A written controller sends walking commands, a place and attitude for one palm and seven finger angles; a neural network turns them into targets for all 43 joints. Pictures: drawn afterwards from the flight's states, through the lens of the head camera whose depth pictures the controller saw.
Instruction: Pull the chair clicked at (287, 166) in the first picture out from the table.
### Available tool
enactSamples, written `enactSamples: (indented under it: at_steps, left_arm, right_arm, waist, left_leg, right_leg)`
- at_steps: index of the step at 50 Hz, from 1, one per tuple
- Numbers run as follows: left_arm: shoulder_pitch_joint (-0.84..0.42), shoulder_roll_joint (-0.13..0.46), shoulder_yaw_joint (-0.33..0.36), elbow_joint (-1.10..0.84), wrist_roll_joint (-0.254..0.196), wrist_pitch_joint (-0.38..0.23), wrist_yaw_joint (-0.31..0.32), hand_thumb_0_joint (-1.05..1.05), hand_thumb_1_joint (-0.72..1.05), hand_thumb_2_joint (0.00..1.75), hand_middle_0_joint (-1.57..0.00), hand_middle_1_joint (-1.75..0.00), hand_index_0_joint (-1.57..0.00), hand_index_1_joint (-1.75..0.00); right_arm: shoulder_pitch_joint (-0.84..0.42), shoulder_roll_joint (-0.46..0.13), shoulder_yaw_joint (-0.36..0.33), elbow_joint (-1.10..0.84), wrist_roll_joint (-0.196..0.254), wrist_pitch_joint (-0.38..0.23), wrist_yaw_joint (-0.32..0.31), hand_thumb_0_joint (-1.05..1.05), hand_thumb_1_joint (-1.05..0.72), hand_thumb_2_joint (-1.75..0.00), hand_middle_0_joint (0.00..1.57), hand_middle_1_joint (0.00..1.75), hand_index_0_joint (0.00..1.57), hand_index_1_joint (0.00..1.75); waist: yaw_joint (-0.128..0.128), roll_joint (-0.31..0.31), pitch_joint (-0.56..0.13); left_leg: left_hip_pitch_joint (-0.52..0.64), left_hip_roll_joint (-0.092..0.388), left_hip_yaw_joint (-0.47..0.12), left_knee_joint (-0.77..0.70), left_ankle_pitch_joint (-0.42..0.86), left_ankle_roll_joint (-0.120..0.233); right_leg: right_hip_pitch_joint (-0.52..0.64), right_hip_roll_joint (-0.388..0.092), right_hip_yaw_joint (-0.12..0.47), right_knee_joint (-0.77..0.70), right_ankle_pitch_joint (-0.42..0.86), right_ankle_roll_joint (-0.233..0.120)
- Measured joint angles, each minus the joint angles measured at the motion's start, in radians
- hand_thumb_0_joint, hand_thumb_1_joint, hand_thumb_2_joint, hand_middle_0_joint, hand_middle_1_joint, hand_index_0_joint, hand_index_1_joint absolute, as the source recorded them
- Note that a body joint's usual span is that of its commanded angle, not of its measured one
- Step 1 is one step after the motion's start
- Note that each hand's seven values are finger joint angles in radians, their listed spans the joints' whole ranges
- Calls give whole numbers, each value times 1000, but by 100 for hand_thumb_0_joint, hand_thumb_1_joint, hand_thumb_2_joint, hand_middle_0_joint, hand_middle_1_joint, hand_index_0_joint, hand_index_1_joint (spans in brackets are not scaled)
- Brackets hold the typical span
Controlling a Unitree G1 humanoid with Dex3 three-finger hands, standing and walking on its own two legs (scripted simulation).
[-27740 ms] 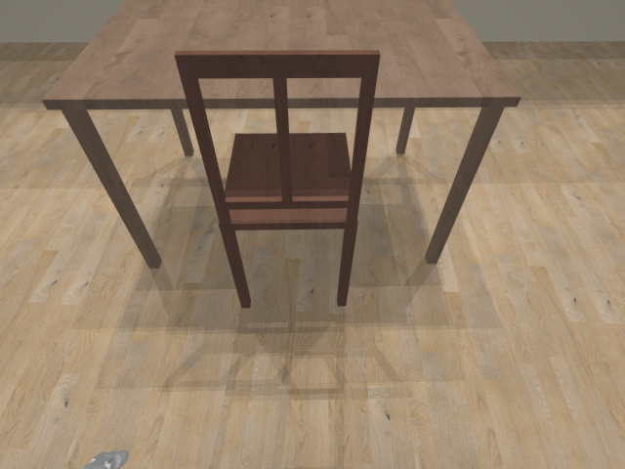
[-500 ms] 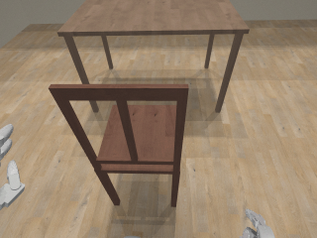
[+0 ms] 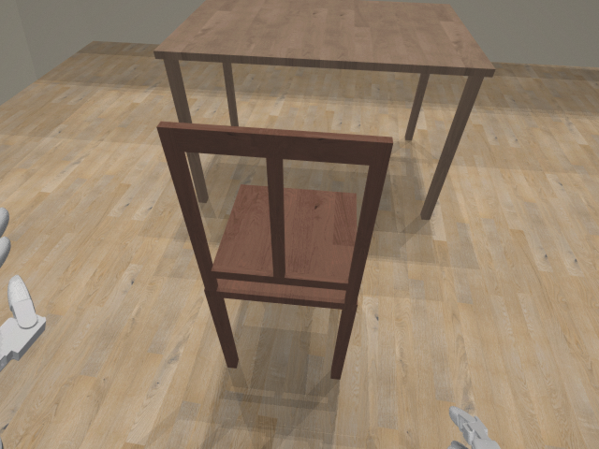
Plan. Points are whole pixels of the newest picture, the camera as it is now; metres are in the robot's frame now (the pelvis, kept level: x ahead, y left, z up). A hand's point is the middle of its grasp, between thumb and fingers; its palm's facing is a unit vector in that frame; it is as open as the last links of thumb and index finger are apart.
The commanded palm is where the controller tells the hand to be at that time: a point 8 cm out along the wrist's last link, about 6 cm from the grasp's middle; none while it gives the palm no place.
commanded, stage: stop stepping back and stand still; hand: left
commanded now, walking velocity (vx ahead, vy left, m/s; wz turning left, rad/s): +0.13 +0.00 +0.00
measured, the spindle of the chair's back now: (277, 224) +0.54 +0.08 -0.04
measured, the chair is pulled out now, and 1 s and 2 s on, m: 0.63 0.63 0.63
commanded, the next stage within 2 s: let the arm hang, fingers relaxed in 1.48 s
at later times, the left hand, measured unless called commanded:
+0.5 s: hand (53, 267) +0.25 +0.28 +0.18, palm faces +0.42 -0.80 -0.42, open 7.4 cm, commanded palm +0.18 +0.32 +0.19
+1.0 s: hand (66, 267) +0.25 +0.27 +0.17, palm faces +0.41 -0.80 -0.44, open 7.4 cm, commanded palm +0.19 +0.31 +0.19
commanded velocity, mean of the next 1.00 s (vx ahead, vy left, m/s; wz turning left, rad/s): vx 0.01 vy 0.00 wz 0.00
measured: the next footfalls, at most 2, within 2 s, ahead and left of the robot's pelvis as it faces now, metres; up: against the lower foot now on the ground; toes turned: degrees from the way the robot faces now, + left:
none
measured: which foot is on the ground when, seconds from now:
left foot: down 0.00-1.00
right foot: down 0.00-1.00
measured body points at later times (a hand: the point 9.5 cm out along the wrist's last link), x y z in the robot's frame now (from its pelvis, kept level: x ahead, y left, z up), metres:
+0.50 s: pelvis +0.05 +0.02 +0.01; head +0.06 +0.04 +0.46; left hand +0.22 +0.32 +0.20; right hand +0.20 -0.21 -0.07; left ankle +0.04 +0.11 -0.72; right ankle +0.04 -0.13 -0.72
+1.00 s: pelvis +0.06 +0.01 +0.02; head +0.07 +0.01 +0.46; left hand +0.22 +0.31 +0.20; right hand +0.23 -0.24 -0.06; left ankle +0.04 +0.11 -0.72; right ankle +0.04 -0.13 -0.72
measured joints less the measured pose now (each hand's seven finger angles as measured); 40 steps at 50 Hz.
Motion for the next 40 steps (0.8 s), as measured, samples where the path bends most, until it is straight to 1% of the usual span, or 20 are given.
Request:
enactSamples:
  at_steps: [3, 5, 7, 9, 11, 12, 14, 16, 18, 19, 21, 23, 25, 29, 33, 36, 40]
  left_arm:
    - [-5, -7, -10, -52, 9, 2, 6, 1, 89, 90, -21, -30, -21, -30]
    - [-1, 3, -4, -87, 15, -8, 9, 2, 89, 90, -21, -30, -21, -30]
    - [4, 21, 11, -107, 18, -29, 10, 2, 89, 90, -21, -31, -21, -30]
    - [10, 38, 30, -113, 17, -52, 10, 1, 89, 90, -21, -31, -21, -30]
    - [9, 40, 39, -103, 12, -69, 9, 1, 89, 90, -21, -31, -21, -30]
    - [5, 36, 38, -92, 10, -76, 9, 1, 89, 90, -21, -31, -21, -30]
    - [-2, 32, 39, -61, 4, -79, 7, 1, 89, 90, -21, -30, -21, -30]
    - [1, 26, 43, -26, -2, -69, 5, 1, 89, 90, -21, -30, -21, -30]
    - [10, 21, 46, -3, -1, -54, 3, 1, 89, 90, -21, -30, -21, -30]
    - [12, 22, 45, -2, 0, -46, 2, 1, 89, 90, -21, -30, -21, -30]
    - [15, 29, 41, -31, 2, -40, 2, 1, 89, 90, -21, -30, -21, -30]
    - [8, 24, 22, -70, 6, -49, -1, 2, 89, 90, -21, -30, -21, -30]
    - [14, 27, 9, -112, 6, -64, -5, 2, 89, 90, -21, -30, -21, -30]
    - [54, 65, 27, -157, 0, -91, -13, 1, 89, 90, -21, -30, -21, -30]
    - [78, 93, 55, -115, -12, -83, -15, 1, 89, 90, -21, -31, -21, -30]
    - [74, 84, 55, -72, -19, -67, -14, 1, 89, 90, -21, -31, -21, -30]
    - [68, 49, 26, -48, -21, -45, -12, 1, 89, 90, -21, -30, -21, -30]
  right_arm:
    - [13, 2, 0, 15, -5, -11, -2, 1, -90, -90, 20, 30, 20, 30]
    - [23, 6, -3, 16, -3, -22, -4, 1, -90, -90, 20, 30, 20, 30]
    - [31, 8, -7, 15, -3, -31, -2, 1, -90, -90, 20, 30, 20, 30]
    - [33, 3, -11, 17, -4, -31, 3, 1, -90, -90, 20, 30, 20, 30]
    - [26, -11, -19, 23, -3, -27, 7, 1, -90, -90, 20, 30, 20, 30]
    - [21, -21, -23, 26, -4, -25, 8, 1, -90, -90, 20, 30, 20, 30]
    - [7, -32, -28, 32, -2, -20, 7, 1, -90, -90, 20, 30, 20, 30]
    - [-6, -25, -29, 29, 2, -18, 2, 1, -90, -90, 20, 30, 20, 30]
    - [-10, -8, -27, 19, 0, -27, -2, 1, -90, -90, 20, 30, 20, 30]
    - [-10, 1, -25, 13, -1, -34, -2, 1, -90, -90, 20, 30, 20, 30]
    - [-12, 17, -16, 0, -4, -52, 4, 1, -90, -90, 20, 30, 20, 30]
    - [-27, 19, -10, 1, -5, -65, 15, 1, -90, -90, 20, 30, 20, 30]
    - [-44, 22, -7, 0, -5, -67, 23, 1, -90, -90, 20, 30, 20, 30]
    - [-76, 31, -7, -21, -2, -47, 31, 1, -90, -90, 20, 30, 20, 30]
    - [-94, 30, -12, -34, 3, -14, 28, 1, -90, -90, 20, 30, 20, 30]
    - [-98, 21, -16, -34, 7, 3, 25, 1, -90, -90, 20, 30, 20, 30]
    - [-93, 6, -20, -30, 10, 17, 20, 1, -90, -90, 20, 30, 20, 30]
  waist:
    - [-3, -13, 8]
    - [-9, -15, 6]
    - [-15, -9, 1]
    - [-15, -8, -12]
    - [-12, -3, -17]
    - [-13, 2, -17]
    - [-14, -4, -11]
    - [-13, -27, -4]
    - [-15, -41, -6]
    - [-16, -48, -4]
    - [-15, -66, 7]
    - [-11, -60, 26]
    - [-10, -56, 38]
    - [-9, -57, 48]
    - [-11, -43, 41]
    - [-9, -33, 36]
    - [-3, -32, 34]
  left_leg:
    - [-3, 2, -11, 16, 20, -9]
    - [-4, 7, -18, 22, 26, -14]
    - [-8, 11, -28, 39, 9, -16]
    - [-20, 6, -31, 69, -49, -7]
    - [-28, -3, -20, 101, -73, 2]
    - [-21, -6, -9, 89, -69, 5]
    - [1, -18, 9, 47, -1, 11]
    - [27, -33, 34, 16, 10, 15]
    - [51, -40, 47, -28, 13, 19]
    - [61, -42, 49, -49, 18, 20]
    - [71, -50, 51, -76, 28, 20]
    - [78, -43, 43, -88, 30, 18]
    - [87, -40, 39, -110, 37, 16]
    - [108, -44, 48, -150, 47, 16]
    - [127, -46, 52, -177, 50, 14]
    - [139, -45, 50, -190, 52, 12]
    - [151, -42, 46, -200, 55, 7]
  right_leg:
    - [0, 12, 4, 29, -34, -4]
    - [4, 22, 5, 34, -49, -9]
    - [16, 30, 1, 19, -18, -8]
    - [17, 32, 5, 10, 23, -4]
    - [15, 28, 11, 9, 41, 6]
    - [18, 26, 12, 9, 35, 13]
    - [20, 13, 21, 17, 18, 18]
    - [18, 2, 50, 41, -29, 3]
    - [15, 4, 49, 62, -56, -4]
    - [25, 6, 40, 45, -40, -5]
    - [63, 5, 26, -38, 40, -5]
    - [88, 12, 17, -83, 45, 12]
    - [103, 14, 13, -117, 48, 20]
    - [112, 10, 22, -138, 50, 19]
    - [125, 8, 25, -154, 48, 19]
    - [137, 8, 23, -165, 49, 17]
    - [148, 11, 19, -172, 49, 13]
